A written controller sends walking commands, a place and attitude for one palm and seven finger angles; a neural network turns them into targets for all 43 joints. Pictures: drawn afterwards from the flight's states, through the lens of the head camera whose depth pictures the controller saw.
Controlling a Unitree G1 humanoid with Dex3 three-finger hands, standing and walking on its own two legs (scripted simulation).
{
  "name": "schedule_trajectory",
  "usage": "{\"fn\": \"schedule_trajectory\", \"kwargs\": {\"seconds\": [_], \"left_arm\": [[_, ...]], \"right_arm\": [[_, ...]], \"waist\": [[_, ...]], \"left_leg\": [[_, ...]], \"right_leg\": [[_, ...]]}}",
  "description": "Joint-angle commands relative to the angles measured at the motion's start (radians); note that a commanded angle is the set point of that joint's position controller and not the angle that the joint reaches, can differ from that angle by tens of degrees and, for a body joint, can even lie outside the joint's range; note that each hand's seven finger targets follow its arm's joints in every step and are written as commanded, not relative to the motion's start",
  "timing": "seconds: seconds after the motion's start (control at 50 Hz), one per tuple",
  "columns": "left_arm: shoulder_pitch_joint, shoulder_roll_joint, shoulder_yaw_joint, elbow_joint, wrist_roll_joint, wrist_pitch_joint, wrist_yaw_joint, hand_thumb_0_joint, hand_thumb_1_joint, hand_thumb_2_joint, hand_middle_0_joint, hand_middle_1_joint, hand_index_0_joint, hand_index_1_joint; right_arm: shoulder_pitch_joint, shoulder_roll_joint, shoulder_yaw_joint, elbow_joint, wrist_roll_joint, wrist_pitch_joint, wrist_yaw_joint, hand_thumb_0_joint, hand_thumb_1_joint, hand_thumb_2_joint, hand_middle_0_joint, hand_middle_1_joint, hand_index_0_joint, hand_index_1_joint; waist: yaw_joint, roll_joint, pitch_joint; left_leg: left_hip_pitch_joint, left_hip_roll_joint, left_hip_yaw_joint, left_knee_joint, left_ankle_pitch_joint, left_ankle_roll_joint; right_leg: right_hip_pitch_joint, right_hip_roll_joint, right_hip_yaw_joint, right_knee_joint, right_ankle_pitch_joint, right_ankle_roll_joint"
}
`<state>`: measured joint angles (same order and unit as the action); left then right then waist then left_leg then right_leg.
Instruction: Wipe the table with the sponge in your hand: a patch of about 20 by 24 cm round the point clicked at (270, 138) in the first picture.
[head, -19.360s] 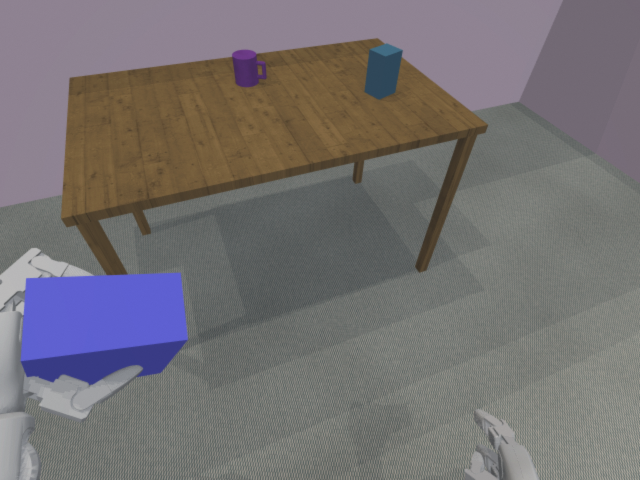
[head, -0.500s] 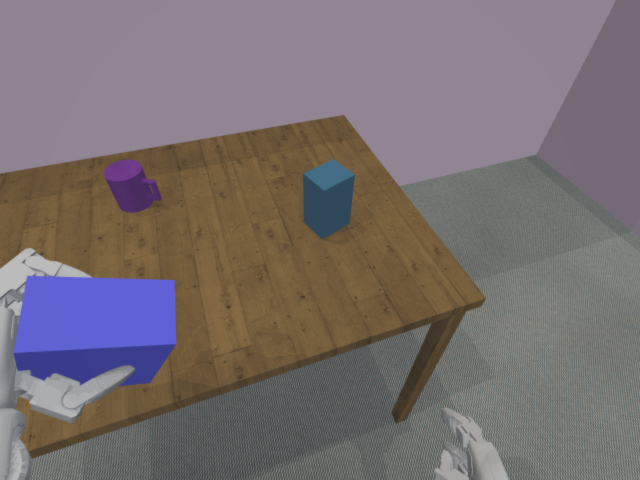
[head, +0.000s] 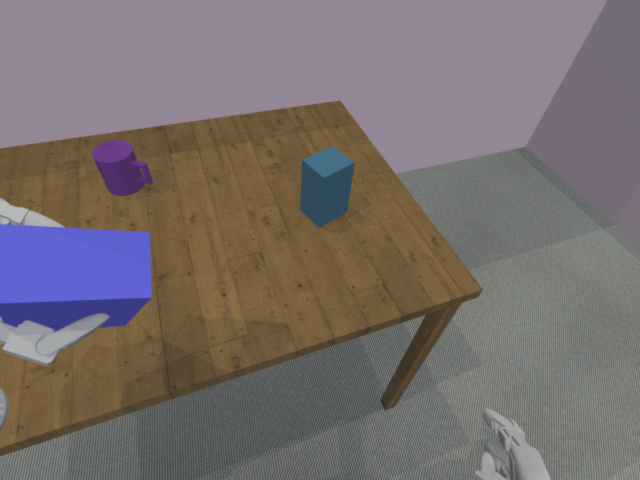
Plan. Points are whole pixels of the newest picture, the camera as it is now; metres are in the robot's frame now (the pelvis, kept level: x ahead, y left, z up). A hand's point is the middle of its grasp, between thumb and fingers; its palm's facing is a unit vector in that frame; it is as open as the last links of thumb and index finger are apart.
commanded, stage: come to a stop and stand still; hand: left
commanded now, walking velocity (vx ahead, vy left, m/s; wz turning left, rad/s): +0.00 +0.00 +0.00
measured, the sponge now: (93, 284) +0.25 +0.26 +0.14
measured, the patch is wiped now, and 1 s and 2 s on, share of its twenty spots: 0.00 0.00 0.00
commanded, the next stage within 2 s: look again from close up in 0.50 s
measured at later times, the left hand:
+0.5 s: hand (48, 279) +0.24 +0.29 +0.16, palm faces +0.35 -0.87 -0.36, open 10.7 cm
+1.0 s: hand (74, 301) +0.23 +0.26 +0.15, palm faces +0.35 -0.86 -0.38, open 10.7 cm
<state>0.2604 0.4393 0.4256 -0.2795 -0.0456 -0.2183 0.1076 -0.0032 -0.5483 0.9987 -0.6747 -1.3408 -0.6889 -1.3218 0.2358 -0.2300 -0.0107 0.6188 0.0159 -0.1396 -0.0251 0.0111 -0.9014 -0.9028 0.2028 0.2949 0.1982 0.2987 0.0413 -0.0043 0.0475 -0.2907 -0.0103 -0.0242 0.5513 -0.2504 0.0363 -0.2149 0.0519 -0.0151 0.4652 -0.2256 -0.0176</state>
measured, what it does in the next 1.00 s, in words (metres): stands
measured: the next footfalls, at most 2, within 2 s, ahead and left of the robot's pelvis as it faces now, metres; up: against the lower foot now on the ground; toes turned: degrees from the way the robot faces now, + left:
none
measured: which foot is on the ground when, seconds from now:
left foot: down 0.00-1.00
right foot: down 0.00-1.00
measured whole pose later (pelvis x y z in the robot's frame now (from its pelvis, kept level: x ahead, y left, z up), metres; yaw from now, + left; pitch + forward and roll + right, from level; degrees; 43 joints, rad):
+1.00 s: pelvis +0.01 +0.02 +0.01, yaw +0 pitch +0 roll -2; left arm 0.44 0.36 0.32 -0.41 -0.03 -0.22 0.10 0.00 -0.55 1.00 -0.68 -1.34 -0.70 -1.32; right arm 0.21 -0.21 0.01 0.60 0.00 -0.12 -0.04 0.01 -0.90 -0.90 0.21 0.30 0.20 0.30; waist 0.02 0.00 0.03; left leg -0.26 -0.04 -0.01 0.45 -0.19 0.07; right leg -0.16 0.02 -0.04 0.35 -0.19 0.00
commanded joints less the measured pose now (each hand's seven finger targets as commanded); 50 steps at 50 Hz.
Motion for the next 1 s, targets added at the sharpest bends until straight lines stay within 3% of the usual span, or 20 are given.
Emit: {"fn": "schedule_trajectory", "kwargs": {"seconds": [0.0,0.02,0.06,0.12,0.22,0.3,0.34,0.36,0.42,0.44,0.52,0.54,0.62,0.64,0.7,0.74,0.82,0.84,0.92,0.98], "left_arm": [[0.006,0.075,-0.06,-0.42,-0.006,-0.124,-0.009,0.0,0.1,1.3,-1.2,-1.6,-1.2,-1.6],[0.06,0.106,-0.019,-0.447,-0.004,-0.129,-0.003,0.0,0.1,1.3,-1.2,-1.6,-1.2,-1.6],[0.043,0.163,0.047,-0.494,0.012,-0.146,0.004,0.0,0.1,1.3,-1.2,-1.6,-1.2,-1.6],[0.059,0.262,0.173,-0.487,0.004,-0.16,0.015,0.0,0.1,1.3,-1.2,-1.6,-1.2,-1.6],[0.079,0.193,0.136,-0.415,-0.015,-0.164,-0.002,0.0,0.1,1.3,-1.2,-1.6,-1.2,-1.6],[0.085,0.118,0.04,-0.451,-0.007,-0.145,-0.013,0.0,0.1,1.3,-1.2,-1.6,-1.2,-1.6],[0.099,0.065,-0.016,-0.439,-0.005,-0.127,-0.016,0.0,0.1,1.3,-1.2,-1.6,-1.2,-1.6],[0.086,0.081,-0.01,-0.458,0.001,-0.118,-0.013,0.0,0.1,1.3,-1.2,-1.6,-1.2,-1.6],[0.062,0.124,0.038,-0.458,0.005,-0.099,0.002,0.0,0.1,1.3,-1.2,-1.6,-1.2,-1.6],[0.054,0.093,0.009,-0.44,0.0,-0.099,-0.001,0.0,0.1,1.3,-1.2,-1.6,-1.2,-1.6],[0.063,0.176,0.102,-0.443,-0.005,-0.09,0.013,0.0,0.1,1.3,-1.2,-1.6,-1.2,-1.6],[0.077,0.125,0.065,-0.42,-0.015,-0.093,0.006,0.0,0.1,1.3,-1.2,-1.6,-1.2,-1.6],[0.127,0.122,0.071,-0.397,-0.015,-0.09,0.007,0.0,0.1,1.3,-1.2,-1.6,-1.2,-1.6],[0.132,0.087,0.037,-0.378,-0.018,-0.091,0.003,0.0,0.1,1.3,-1.2,-1.6,-1.2,-1.6],[0.102,0.087,0.02,-0.389,-0.007,-0.09,0.006,0.0,0.1,1.3,-1.2,-1.6,-1.2,-1.6],[0.094,0.069,0.003,-0.369,-0.002,-0.089,0.008,0.0,0.1,1.3,-1.2,-1.6,-1.2,-1.6],[0.062,0.118,0.037,-0.385,0.006,-0.086,0.017,0.0,0.1,1.3,-1.2,-1.6,-1.2,-1.6],[0.052,0.086,0.008,-0.379,0.002,-0.087,0.014,0.0,0.1,1.3,-1.2,-1.6,-1.2,-1.6],[0.067,0.119,0.041,-0.38,0.001,-0.08,0.018,0.0,0.1,1.3,-1.2,-1.6,-1.2,-1.6],[0.081,0.1,0.021,-0.383,-0.005,-0.077,0.014,0.0,0.1,1.3,-1.2,-1.6,-1.2,-1.6]], "right_arm": [[-0.113,-0.107,-0.044,-0.171,0.001,-0.098,0.022,0.0,-0.9,-0.9,0.2,0.3,0.2,0.3],[-0.144,-0.101,-0.034,-0.168,-0.001,-0.107,0.026,0.0,-0.9,-0.9,0.2,0.3,0.2,0.3],[-0.133,-0.091,-0.031,-0.183,-0.011,-0.106,0.024,0.0,-0.9,-0.9,0.2,0.3,0.2,0.3],[-0.13,-0.09,-0.023,-0.178,-0.017,-0.105,0.012,0.0,-0.9,-0.9,0.2,0.3,0.2,0.3],[-0.089,-0.08,-0.026,-0.169,-0.016,-0.094,0.007,0.0,-0.9,-0.9,0.2,0.3,0.2,0.3],[-0.057,-0.091,-0.036,-0.161,-0.023,-0.087,0.024,0.0,-0.9,-0.9,0.2,0.3,0.2,0.3],[-0.062,-0.089,-0.029,-0.158,-0.024,-0.084,0.034,0.0,-0.9,-0.9,0.2,0.3,0.2,0.3],[-0.061,-0.091,-0.035,-0.163,-0.022,-0.08,0.034,0.0,-0.9,-0.9,0.2,0.3,0.2,0.3],[-0.107,-0.088,-0.023,-0.175,-0.017,-0.064,0.028,0.0,-0.9,-0.9,0.2,0.3,0.2,0.3],[-0.103,-0.088,-0.017,-0.172,-0.024,-0.052,0.023,0.0,-0.9,-0.9,0.2,0.3,0.2,0.3],[-0.139,-0.09,-0.019,-0.195,-0.011,-0.034,0.003,0.0,-0.9,-0.9,0.2,0.3,0.2,0.3],[-0.132,-0.083,-0.013,-0.197,-0.014,-0.025,0.001,0.0,-0.9,-0.9,0.2,0.3,0.2,0.3],[-0.14,-0.087,-0.019,-0.207,-0.007,-0.024,-0.008,0.0,-0.9,-0.9,0.2,0.3,0.2,0.3],[-0.131,-0.085,-0.015,-0.203,-0.01,-0.02,-0.008,0.0,-0.9,-0.9,0.2,0.3,0.2,0.3],[-0.129,-0.097,-0.022,-0.2,-0.007,-0.028,-0.012,0.0,-0.9,-0.9,0.2,0.3,0.2,0.3],[-0.132,-0.093,-0.018,-0.196,-0.006,-0.031,-0.014,0.0,-0.9,-0.9,0.2,0.3,0.2,0.3],[-0.145,-0.102,-0.024,-0.19,-0.003,-0.041,-0.022,0.0,-0.9,-0.9,0.2,0.3,0.2,0.3],[-0.137,-0.097,-0.02,-0.188,-0.005,-0.041,-0.022,0.0,-0.9,-0.9,0.2,0.3,0.2,0.3],[-0.147,-0.101,-0.024,-0.181,-0.004,-0.045,-0.026,0.0,-0.9,-0.9,0.2,0.3,0.2,0.3],[-0.142,-0.102,-0.024,-0.184,-0.006,-0.045,-0.023,0.0,-0.9,-0.9,0.2,0.3,0.2,0.3]], "waist": [[0.009,0.06,-0.179],[0.01,0.156,-0.192],[0.009,0.127,-0.181],[0.003,0.096,-0.192],[-0.016,0.157,-0.224],[-0.026,0.157,-0.252],[-0.029,0.166,-0.241],[-0.027,0.157,-0.236],[-0.019,0.102,-0.22],[-0.025,0.104,-0.215],[-0.02,0.096,-0.213],[-0.021,0.099,-0.198],[-0.023,0.126,-0.176],[-0.024,0.121,-0.167],[-0.028,0.095,-0.158],[-0.027,0.09,-0.15],[-0.026,0.067,-0.153],[-0.027,0.056,-0.15],[-0.025,0.071,-0.145],[-0.026,0.069,-0.145]], "left_leg": [[0.135,0.068,-0.096,-0.192,0.195,0.007],[0.14,0.119,-0.149,-0.244,0.166,0.025],[0.01,0.161,-0.205,-0.29,0.045,0.034],[-0.01,0.135,-0.168,-0.258,0.071,0.008],[0.13,0.13,-0.133,-0.185,0.406,-0.056],[0.246,0.156,-0.135,-0.16,0.652,-0.089],[0.272,0.161,-0.129,-0.168,0.703,-0.097],[0.273,0.168,-0.128,-0.172,0.706,-0.103],[0.227,0.157,-0.112,-0.174,0.617,-0.1],[0.195,0.149,-0.12,-0.171,0.566,-0.103],[0.135,0.113,-0.11,-0.183,0.425,-0.115],[0.112,0.111,-0.117,-0.198,0.368,-0.112],[0.06,0.107,-0.11,-0.247,0.15,-0.083],[0.036,0.106,-0.116,-0.257,0.089,-0.074],[0.019,0.1,-0.119,-0.266,0.006,-0.053],[-0.005,0.093,-0.113,-0.267,-0.036,-0.038],[0.028,0.079,-0.103,-0.234,-0.012,-0.019],[0.03,0.073,-0.104,-0.228,-0.007,-0.02],[0.056,0.065,-0.094,-0.206,0.028,-0.014],[0.064,0.059,-0.091,-0.186,0.05,-0.013]], "right_leg": [[0.049,-0.102,0.104,-0.059,0.016,-0.011],[0.037,-0.074,0.051,0.024,0.01,0.003],[0.104,-0.077,0.027,0.053,-0.017,0.005],[0.134,-0.086,0.017,0.017,0.022,0.002],[0.065,-0.093,-0.002,-0.01,0.062,-0.005],[0.001,-0.088,-0.009,0.003,0.011,-0.005],[-0.035,-0.074,-0.016,0.027,-0.033,0.0],[-0.033,-0.078,-0.013,0.03,-0.041,-0.002],[0.007,-0.077,-0.016,-0.013,0.002,-0.001],[0.031,-0.083,-0.014,-0.04,0.023,-0.007],[0.107,-0.086,-0.007,-0.075,0.123,-0.01],[0.108,-0.087,-0.011,-0.084,0.101,-0.01],[0.123,-0.088,0.004,-0.101,0.074,-0.003],[0.13,-0.09,0.006,-0.111,0.069,-0.003],[0.131,-0.093,0.022,-0.12,0.067,-0.001],[0.137,-0.093,0.024,-0.13,0.058,0.001],[0.11,-0.101,0.046,-0.151,0.061,0.0],[0.104,-0.107,0.047,-0.158,0.052,-0.004],[0.079,-0.111,0.066,-0.175,0.058,-0.007],[0.067,-0.126,0.08,-0.179,0.062,-0.013]]}}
